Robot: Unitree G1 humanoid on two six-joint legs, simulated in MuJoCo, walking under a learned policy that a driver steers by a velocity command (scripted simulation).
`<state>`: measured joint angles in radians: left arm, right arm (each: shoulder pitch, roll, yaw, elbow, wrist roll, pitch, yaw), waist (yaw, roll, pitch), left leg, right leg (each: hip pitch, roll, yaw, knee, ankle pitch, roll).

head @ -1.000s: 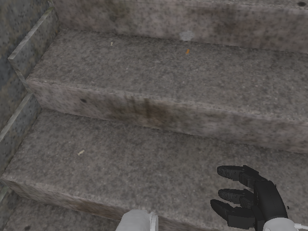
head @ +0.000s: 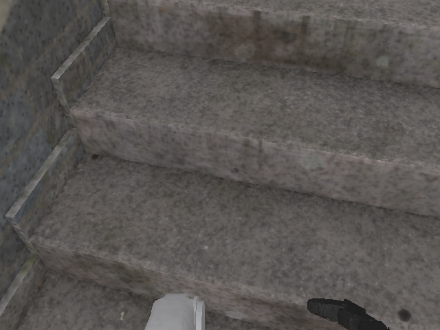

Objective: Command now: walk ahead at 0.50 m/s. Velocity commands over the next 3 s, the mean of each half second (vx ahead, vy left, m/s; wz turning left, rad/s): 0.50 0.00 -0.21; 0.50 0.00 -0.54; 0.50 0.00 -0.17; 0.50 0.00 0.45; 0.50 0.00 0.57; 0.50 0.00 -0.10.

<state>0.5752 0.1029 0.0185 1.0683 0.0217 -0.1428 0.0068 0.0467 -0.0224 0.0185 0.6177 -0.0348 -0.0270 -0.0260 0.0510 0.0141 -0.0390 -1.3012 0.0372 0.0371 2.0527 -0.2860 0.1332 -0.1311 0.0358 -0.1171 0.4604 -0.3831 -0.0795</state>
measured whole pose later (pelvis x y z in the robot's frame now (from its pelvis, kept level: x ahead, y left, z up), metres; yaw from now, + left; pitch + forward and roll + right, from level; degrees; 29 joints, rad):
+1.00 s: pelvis +0.61 -0.07 +0.33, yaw -24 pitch +3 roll +0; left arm 0.44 0.21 0.06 0.94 0.03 -0.09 -0.01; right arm 0.02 -0.07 0.03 0.52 -0.05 -0.07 -0.02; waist 0.03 0.01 -0.06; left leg -1.22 0.05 -0.01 2.11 -0.29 0.09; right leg -0.30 0.17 0.06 0.59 -0.34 -0.14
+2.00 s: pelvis +1.13 -0.35 +0.64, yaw -12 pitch +1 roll -3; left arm 0.29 0.19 0.08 0.91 0.03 -0.09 0.00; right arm 0.14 -0.20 -0.09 0.63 -0.03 -0.06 0.00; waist -0.03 0.06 -0.07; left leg -0.94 -0.03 -0.08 1.98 -0.07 0.12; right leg -0.44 -0.08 -0.25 0.86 -0.43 -0.03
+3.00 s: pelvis +1.77 -0.33 +0.84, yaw -1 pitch +2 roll -1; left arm 0.15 0.24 0.04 0.73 0.02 -0.04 -0.03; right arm 0.48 -0.22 -0.05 0.87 -0.02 -0.09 -0.07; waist -0.03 -0.02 0.00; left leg 0.00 -0.11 0.06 0.73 -0.46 0.04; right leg -0.44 0.09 -0.11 0.52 -0.14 -0.16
